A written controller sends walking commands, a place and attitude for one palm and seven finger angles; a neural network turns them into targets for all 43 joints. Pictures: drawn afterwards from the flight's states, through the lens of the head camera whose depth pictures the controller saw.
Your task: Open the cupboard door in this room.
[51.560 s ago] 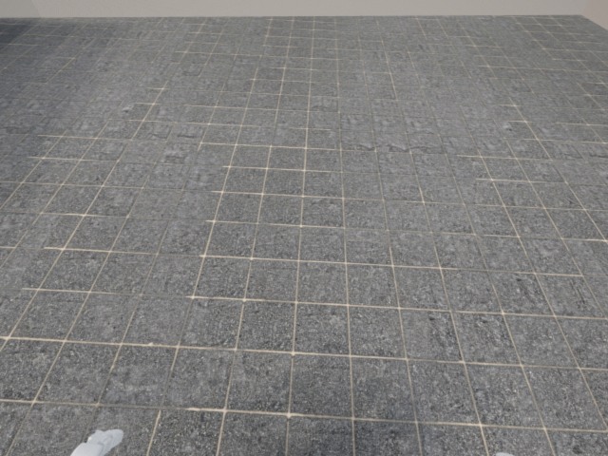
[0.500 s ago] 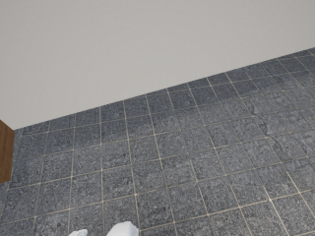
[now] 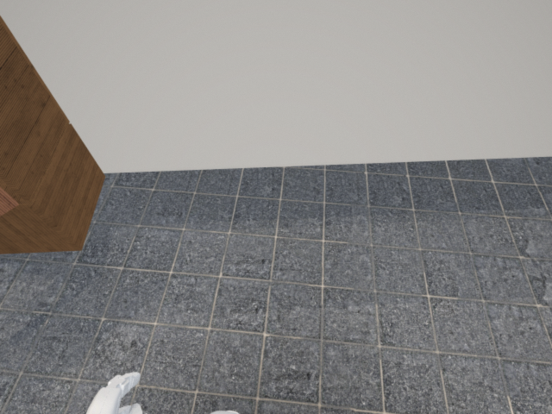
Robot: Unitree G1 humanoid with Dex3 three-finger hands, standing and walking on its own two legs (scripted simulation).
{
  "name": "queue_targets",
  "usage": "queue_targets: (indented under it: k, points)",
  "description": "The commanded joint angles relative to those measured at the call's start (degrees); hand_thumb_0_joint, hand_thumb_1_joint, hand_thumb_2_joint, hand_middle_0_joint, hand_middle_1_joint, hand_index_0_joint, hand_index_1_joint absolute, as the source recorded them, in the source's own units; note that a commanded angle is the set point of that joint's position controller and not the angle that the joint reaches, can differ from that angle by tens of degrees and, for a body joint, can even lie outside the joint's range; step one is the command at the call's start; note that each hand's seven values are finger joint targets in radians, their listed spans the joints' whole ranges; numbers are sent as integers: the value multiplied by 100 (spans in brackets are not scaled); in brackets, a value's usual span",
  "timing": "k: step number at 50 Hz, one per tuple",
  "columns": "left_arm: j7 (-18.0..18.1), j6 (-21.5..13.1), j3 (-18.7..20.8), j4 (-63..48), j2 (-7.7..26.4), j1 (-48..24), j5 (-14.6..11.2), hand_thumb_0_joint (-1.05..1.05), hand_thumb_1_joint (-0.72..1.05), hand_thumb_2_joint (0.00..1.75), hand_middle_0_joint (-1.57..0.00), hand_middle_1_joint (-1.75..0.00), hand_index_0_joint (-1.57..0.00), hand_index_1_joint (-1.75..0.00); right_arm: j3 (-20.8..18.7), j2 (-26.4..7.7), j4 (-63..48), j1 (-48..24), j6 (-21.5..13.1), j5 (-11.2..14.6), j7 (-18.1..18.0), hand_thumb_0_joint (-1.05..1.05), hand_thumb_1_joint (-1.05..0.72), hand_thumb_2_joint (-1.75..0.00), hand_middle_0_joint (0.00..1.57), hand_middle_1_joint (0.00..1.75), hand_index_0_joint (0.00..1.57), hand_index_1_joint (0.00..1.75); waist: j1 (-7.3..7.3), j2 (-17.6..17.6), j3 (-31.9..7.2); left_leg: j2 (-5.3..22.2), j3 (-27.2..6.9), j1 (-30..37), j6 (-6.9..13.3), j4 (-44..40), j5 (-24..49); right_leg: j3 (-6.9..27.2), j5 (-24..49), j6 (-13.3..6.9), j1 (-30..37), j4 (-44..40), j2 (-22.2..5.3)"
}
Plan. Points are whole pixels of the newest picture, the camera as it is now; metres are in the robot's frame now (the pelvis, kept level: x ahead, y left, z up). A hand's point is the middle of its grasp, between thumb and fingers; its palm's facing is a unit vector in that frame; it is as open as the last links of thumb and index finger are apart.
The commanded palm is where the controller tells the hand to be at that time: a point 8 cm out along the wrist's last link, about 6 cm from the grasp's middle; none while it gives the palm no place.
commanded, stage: turn to face it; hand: left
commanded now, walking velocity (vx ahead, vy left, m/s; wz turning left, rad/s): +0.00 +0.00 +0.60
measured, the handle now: out of the picture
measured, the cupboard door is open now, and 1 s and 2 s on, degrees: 46 46 46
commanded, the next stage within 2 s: take the last steps up to it in 1.32 s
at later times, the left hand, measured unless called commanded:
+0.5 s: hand out of the picture +0.01 +0.22 -0.18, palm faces +0.35 -0.90 -0.25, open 7.4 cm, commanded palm none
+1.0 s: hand out of the picture +0.01 +0.16 -0.16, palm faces +0.60 -0.76 -0.23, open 7.4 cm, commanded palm none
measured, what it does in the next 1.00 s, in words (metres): steps on the spot, turning left: right foot, then left foot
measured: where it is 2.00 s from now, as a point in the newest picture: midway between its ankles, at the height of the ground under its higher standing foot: outside the picture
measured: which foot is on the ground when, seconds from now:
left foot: down 0.00-0.02, up 0.04-0.36, down 0.38-0.74, up 0.76-1.00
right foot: up 0.00-0.00, down 0.02-0.38, up 0.40-0.72, down 0.74-1.00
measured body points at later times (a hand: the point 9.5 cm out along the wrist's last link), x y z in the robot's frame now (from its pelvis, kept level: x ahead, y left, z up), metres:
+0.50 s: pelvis +0.02 +0.00 -0.01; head +0.07 +0.04 +0.44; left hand -0.01 +0.27 -0.16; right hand +0.22 -0.21 -0.13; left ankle +0.01 +0.11 -0.73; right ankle +0.01 -0.14 -0.67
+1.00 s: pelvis +0.07 -0.03 +0.01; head +0.11 +0.00 +0.45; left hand -0.02 +0.20 -0.14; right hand +0.30 -0.19 -0.14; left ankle -0.01 +0.06 -0.69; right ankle +0.11 -0.15 -0.73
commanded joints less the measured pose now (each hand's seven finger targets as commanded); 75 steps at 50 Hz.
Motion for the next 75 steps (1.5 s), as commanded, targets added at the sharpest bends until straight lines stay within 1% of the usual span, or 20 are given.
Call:
queue_targets:
  k: [1,6,13,17,18,19,20,25,35,37,43,50,52,53,54,55,61,71,73,75]
  points:
    - [119,-235,321,-203,1405,1002,131,0,90,90,-20,-30,-20,-30,-237,-598,-744,-377,-125,112,-12,0,-90,-90,20,30,20,30,540,-1949,-934,-367,472,-1672,-147,2268,-2055,2345,1628,-1077,1897,-2216,-2616]
    - [134,-243,86,-372,635,253,48,0,90,90,-20,-30,-20,-30,-211,-596,-420,-311,54,48,121,0,-90,-90,20,30,20,30,59,-1405,-422,287,561,-1601,-289,3791,-996,167,3220,-1033,1220,-1653,-1618]
    - [114,-247,226,-141,969,926,109,0,90,90,-20,-30,-20,-30,-51,-335,-557,-837,-24,83,188,0,-90,-90,20,30,20,30,419,-1189,-617,203,1280,-859,-234,1352,-999,-395,4252,-986,1864,-1083,-1838]
    - [63,-243,273,-154,1019,689,45,0,90,90,-20,-30,-20,-30,-115,-622,-433,-97,-118,46,156,0,-90,-90,20,30,20,30,-48,-931,-1014,75,1330,668,-25,-364,332,-863,4065,-543,1307,207,-1723]
    - [28,-224,243,-277,834,642,1,0,90,90,-20,-30,-20,-30,-233,-1090,-336,361,-164,5,121,0,-90,-90,20,30,20,30,-313,88,-1374,771,452,1803,319,-578,1818,-1071,2687,-219,256,1244,-1376]
    - [-9,-199,99,-545,373,358,-48,0,90,90,-20,-30,-20,-30,-404,-1715,-279,850,-188,-17,65,0,-90,-90,20,30,20,30,-573,1774,-1448,2418,-1849,2424,1321,-802,4375,-952,-1706,174,-1389,2609,-492]
    - [45,-96,91,-655,513,48,15,0,90,90,-20,-30,-20,-30,-391,-1823,-143,1070,-135,28,10,0,-90,-90,20,30,20,30,-582,1130,-1523,2667,-1828,2281,1694,-746,4521,-103,-2014,47,-1541,3099,-511]
    - [-18,-1,160,-317,468,238,55,0,90,90,-20,-30,-20,-30,-198,-1197,-480,-153,-195,-12,-110,0,-90,-90,20,30,20,30,18,935,-712,1506,-792,831,1036,-1132,2060,100,-572,59,-1219,2783,-448]
    - [14,-125,179,-233,518,868,21,0,90,90,-20,-30,-20,-30,-304,-1189,-595,-539,-93,35,-44,0,-90,-90,20,30,20,30,398,628,-844,866,-982,-477,637,-433,869,-162,516,-36,1223,-892,24]
    - [101,-222,343,-276,1415,1079,158,0,90,90,-20,-30,-20,-30,-231,-569,-807,-536,-100,105,15,0,-90,-90,20,30,20,30,576,-2027,-848,-418,477,-1771,-133,2064,-1836,2385,585,-941,1799,-2365,-2449]
    - [127,-252,97,-436,663,329,73,0,90,90,-20,-30,-20,-30,-191,-539,-463,-371,36,57,160,0,-90,-90,20,30,20,30,63,-1425,-489,281,652,-1468,-278,3443,-955,24,3010,-946,1202,-1651,-1590]
    - [104,-254,245,-95,1029,984,120,0,90,90,-20,-30,-20,-30,-34,-318,-513,-644,-85,93,156,0,-90,-90,20,30,20,30,350,-1145,-711,88,1295,-436,-152,745,-876,-296,4120,-928,1687,-880,-1852]
    - [65,-241,242,-70,984,838,62,0,90,90,-20,-30,-20,-30,-62,-479,-391,-203,-131,64,139,0,-90,-90,20,30,20,30,74,-976,-881,55,1256,574,-41,-313,159,-591,3653,-580,1164,-235,-1666]
    - [44,-222,213,-157,834,781,6,0,90,90,-20,-30,-20,-30,-153,-863,-301,187,-191,32,109,0,-90,-90,20,30,20,30,-163,-174,-1198,596,688,1599,179,-714,1421,-856,2758,-291,396,612,-1434]
    - [4,-196,93,-360,386,641,-39,0,90,90,-20,-30,-20,-30,-311,-1501,-249,636,-230,-12,54,0,-90,-90,20,30,20,30,-379,1599,-1381,2195,-1475,2367,1054,-862,3778,-963,-1060,136,-1142,1897,-572]
    - [53,-117,39,-447,399,299,-4,0,90,90,-20,-30,-20,-30,-320,-1664,-135,877,-171,20,-27,0,-90,-90,20,30,20,30,-452,1286,-1459,2569,-1591,2151,1575,-786,4682,-208,-1966,39,-1234,2497,-494]
    - [4,-1,71,28,304,481,30,0,90,90,-20,-30,-20,-30,-76,-997,-285,32,-257,-8,-190,0,-90,-90,20,30,20,30,54,814,-882,1617,-395,1203,1139,-971,3443,49,-673,7,-999,2558,-403]
    - [22,-149,47,276,278,1037,18,0,90,90,-20,-30,-20,-30,-101,-881,-165,-207,-180,43,-111,0,-90,-90,20,30,20,30,365,442,-915,1060,-298,249,641,-469,1624,-273,828,-98,1184,-1103,-59]
    - [67,-280,218,294,1143,1267,119,0,90,90,-20,-30,-20,-30,-13,-306,-340,-226,-158,97,-33,0,-90,-90,20,30,20,30,492,-1886,-669,-171,775,-1277,-52,1483,-1717,2102,718,-894,1829,-2365,-2187]
    - [66,-287,188,161,995,1030,93,0,90,90,-20,-30,-20,-30,-119,-587,-337,-436,-86,12,52,0,-90,-90,20,30,20,30,461,-1186,-65,188,204,-1706,31,3194,-1451,2134,-679,-1278,889,-2771,-2342]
